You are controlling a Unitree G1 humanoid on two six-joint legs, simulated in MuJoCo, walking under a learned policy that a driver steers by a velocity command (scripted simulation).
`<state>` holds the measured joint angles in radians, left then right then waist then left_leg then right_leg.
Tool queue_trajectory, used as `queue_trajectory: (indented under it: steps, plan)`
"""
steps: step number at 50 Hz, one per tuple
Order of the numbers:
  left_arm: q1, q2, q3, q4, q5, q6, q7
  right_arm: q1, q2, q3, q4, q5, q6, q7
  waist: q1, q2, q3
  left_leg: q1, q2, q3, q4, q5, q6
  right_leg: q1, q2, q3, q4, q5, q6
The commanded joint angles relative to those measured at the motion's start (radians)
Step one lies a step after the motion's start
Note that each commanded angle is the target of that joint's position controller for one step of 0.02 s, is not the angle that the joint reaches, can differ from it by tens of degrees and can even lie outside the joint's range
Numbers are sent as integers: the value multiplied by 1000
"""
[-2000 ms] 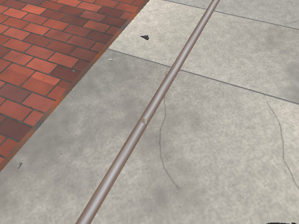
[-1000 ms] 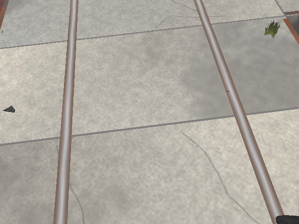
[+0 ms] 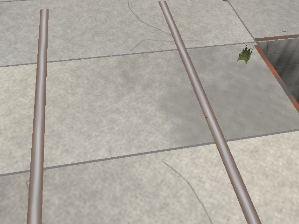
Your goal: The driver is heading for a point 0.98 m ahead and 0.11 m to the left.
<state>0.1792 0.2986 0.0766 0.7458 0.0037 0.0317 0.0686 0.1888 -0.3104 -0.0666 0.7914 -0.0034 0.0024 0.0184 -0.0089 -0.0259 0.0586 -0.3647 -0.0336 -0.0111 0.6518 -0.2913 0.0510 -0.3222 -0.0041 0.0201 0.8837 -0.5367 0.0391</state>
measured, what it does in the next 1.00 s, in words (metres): walks ahead, turning left: right foot, then left foot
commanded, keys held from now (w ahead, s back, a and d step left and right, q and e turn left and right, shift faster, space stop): q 0.10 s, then w+q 0.38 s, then w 0.20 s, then w+e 0.32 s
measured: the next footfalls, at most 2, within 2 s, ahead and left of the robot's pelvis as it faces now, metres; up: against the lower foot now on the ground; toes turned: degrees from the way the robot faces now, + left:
right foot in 0.34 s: +0.09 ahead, -0.14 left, +0.00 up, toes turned +16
left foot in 0.78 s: +0.27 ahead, +0.24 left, +0.00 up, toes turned +23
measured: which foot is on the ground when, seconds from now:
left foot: down 0.00-0.34, up 0.36-0.76, down 0.78-1.00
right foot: up 0.00-0.32, down 0.34-0.80, up 0.82-1.00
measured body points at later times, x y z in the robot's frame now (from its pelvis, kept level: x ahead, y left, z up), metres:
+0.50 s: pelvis +0.07 -0.02 +0.02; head +0.08 -0.03 +0.47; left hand +0.05 +0.28 -0.08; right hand +0.29 -0.24 -0.08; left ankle +0.06 +0.13 -0.65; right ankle +0.05 -0.15 -0.72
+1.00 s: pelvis +0.27 +0.14 +0.02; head +0.28 +0.15 +0.47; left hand +0.27 +0.44 -0.10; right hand +0.43 -0.10 -0.09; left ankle +0.23 +0.22 -0.72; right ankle +0.34 -0.02 -0.63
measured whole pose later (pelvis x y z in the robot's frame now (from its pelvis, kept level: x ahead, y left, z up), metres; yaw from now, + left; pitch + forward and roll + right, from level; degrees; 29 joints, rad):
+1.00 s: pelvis +0.27 +0.14 +0.02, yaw +16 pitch +1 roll +1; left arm 0.28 0.31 0.07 0.80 -0.03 -0.04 0.01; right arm 0.28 -0.25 -0.06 0.77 -0.01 -0.09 0.02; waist -0.01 -0.05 0.03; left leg -0.15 -0.02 0.13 0.34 -0.20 0.05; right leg -0.61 -0.11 0.06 1.14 -0.22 0.00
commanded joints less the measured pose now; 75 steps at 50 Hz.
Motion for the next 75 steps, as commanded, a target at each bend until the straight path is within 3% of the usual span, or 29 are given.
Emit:
queue_trajectory:
  steps: [1, 3, 12, 16, 17, 18, 19, 21, 25, 32, 36, 38, 39, 40, 41, 42, 44, 47, 51, 60, 63, 65, 66, 67, 68, 69, 70, 71, 75]
  plan:
    - [-21, 85, 20, -90, -11, -21, -5, 40, -179, -38, -75, -3, -37, -8, -18, 123, -167, 318, 318, -470, -283, 549, 248, -279, 26, 94, 356, -91, 9]
    - [-29, 109, 31, -79, -1, -23, 1, -20, -161, -33, -89, 22, -25, -28, -2, 84, -147, 280, 260, -385, -290, 476, 182, -267, -7, 95, 259, 39, 18]
    - [-62, 84, 17, -97, -22, -80, -45, -14, -173, -44, -119, 24, 6, -54, -18, 209, -99, 127, 174, -470, -416, -249, 176, -46, 47, 44, -236, 144, 19]
    - [59, 89, 30, -47, -34, -113, -56, -53, -137, -31, -143, 30, 14, -50, 64, 158, -72, -52, 92, -465, -336, -332, 107, 237, 31, 18, -520, 315, -40]
    - [146, 128, 42, -28, -26, -116, -48, -60, -91, -18, -155, 29, 9, -48, 96, 78, -98, -193, 39, -392, -169, -360, 51, 393, -93, 125, -552, 244, -78]
    - [211, 180, 46, -24, -6, -113, -41, -27, -5, 4, -164, 28, 0, -42, 85, -112, -142, -319, -77, -194, 152, -321, -8, 473, -303, 400, -639, -11, -155]
    - [170, 243, 61, -27, 32, -120, -57, -85, -66, -11, -225, 33, -18, -36, 61, -209, -17, -488, -22, -165, 292, -267, -9, 333, -423, 656, -737, -244, -258]
    - [66, 130, 34, -52, -1, -128, -46, -42, -140, -35, -184, 28, -26, -28, 26, -136, 64, -533, 45, -158, 414, -111, -36, 313, -335, 482, -748, -168, -223]
    - [132, 100, 18, -32, 5, -137, -40, -58, -63, -19, -179, 22, -39, -7, 61, -78, 23, -496, 77, -109, 475, 99, -74, 309, -243, 183, -751, 228, -179]
    - [211, 146, 23, 21, -21, -124, -57, -212, 3, 17, -249, 21, -60, 25, 104, -79, 58, -326, 88, 17, 77, 230, -78, 255, -231, 10, -772, 427, -206]
    - [252, 177, 26, 61, -43, -106, -66, -216, -38, 5, -269, 30, -71, 39, 67, -107, 57, -170, 53, 51, -72, 128, -11, 304, -284, 29, -709, 630, -197]
    - [234, 187, 22, 70, -43, -96, -63, 12, -110, -36, -209, 30, -75, 27, -77, -94, -85, 164, -7, 82, -157, 165, 44, 275, -238, -28, -443, 996, -155]
    - [230, 156, 7, 58, -29, -103, -61, 183, -166, -61, -168, 23, -69, 11, -160, -70, -215, 469, 77, 1, -113, 182, 76, 96, -195, -50, -207, 884, -115]
    - [312, 12, -37, 10, -8, -117, -67, 292, -282, -81, -151, -8, -63, -6, -127, 213, -409, 844, 398, -461, -157, 31, 205, -274, -42, -68, 210, 267, -43]
    - [302, 60, -26, 34, -34, -138, -66, 314, -214, -61, -149, -14, -65, -7, -148, 245, -508, 782, 473, -730, -325, -65, 253, -340, 14, 117, 386, -36, -41]
    - [221, 134, 1, 8, -64, -139, -67, 243, -155, -38, -137, -8, -70, -2, -129, 201, -315, 648, 430, -555, -346, -83, 201, -425, -39, 126, 439, 24, -49]
    - [147, 113, 2, -3, -42, -130, -61, 111, -78, -17, -126, 5, -79, 1, -59, 143, -132, 391, 340, -309, -399, 11, 146, -399, -120, 76, 356, 188, -57]
    - [207, 49, 0, 30, -40, -85, -64, 32, -32, -15, -108, -9, -110, 5, 15, 150, -74, 222, 284, -119, -493, 177, 133, -277, -149, 78, 315, 313, -48]
    - [131, 33, 0, -4, -32, -67, -61, 36, -50, -27, -63, -15, -128, -4, 25, 95, 2, 211, 279, 26, -534, 323, 135, -368, -139, 110, 189, 440, -32]
    - [-150, 19, -24, -136, -27, -84, -128, 135, -135, -50, 1, 16, -83, -28, -60, 41, 73, 441, 322, 191, -489, 489, 100, -407, -96, -39, -233, 544, -94]
    - [-100, 66, 1, -159, -28, -76, -136, 124, -178, -60, -4, 22, -55, -39, -2, 98, -22, 507, 318, 230, -289, 968, 68, -253, 1, -129, -239, 398, -149]
    - [153, 153, 51, -109, -32, -68, -120, 95, -186, -56, -17, 30, -43, -46, 146, 97, -165, 392, 271, 257, 75, 1028, 26, 115, 82, -139, -305, 401, -214]
    - [281, 239, 81, -83, -33, -53, -97, 123, -133, -35, -35, 7, -53, -47, 182, -32, -256, 138, 215, 252, 391, 614, -21, 417, -49, 94, -330, 408, -272]
    - [211, 312, 86, -115, -37, -62, -94, 184, -11, 4, -92, -7, -84, -34, 59, -254, -349, -290, -31, 116, 770, -264, -86, 700, -296, 711, -483, 234, -484]
    - [233, 227, 60, -133, -25, -78, -101, 93, -104, -10, -105, 23, -127, -15, 133, -113, -429, -389, 3, -110, 823, -269, -61, 727, -331, 820, -593, 164, -475]
    - [210, 177, 46, -124, -17, -91, -102, 11, -123, -13, -136, 55, -143, -7, 129, -62, -291, -433, 48, -106, 772, -189, -37, 624, -299, 667, -600, 212, -421]
    - [150, 154, 39, -123, -20, -100, -105, -1, -105, -7, -138, 42, -150, -13, 72, 39, -175, -406, 95, -97, 660, -116, -30, 460, -250, 537, -599, 340, -382]
    - [91, 118, 29, -133, -19, -104, -101, -1, -113, -14, -126, 14, -146, -20, 37, 50, -141, -344, 129, -94, 564, -77, -35, 351, -211, 448, -603, 445, -356]
    - [57, 129, 27, -144, -13, -109, -81, 27, -86, -12, -120, -13, -104, -19, -13, 18, -94, -232, 141, -63, 406, 2, -96, 139, -155, 318, -658, 654, -359]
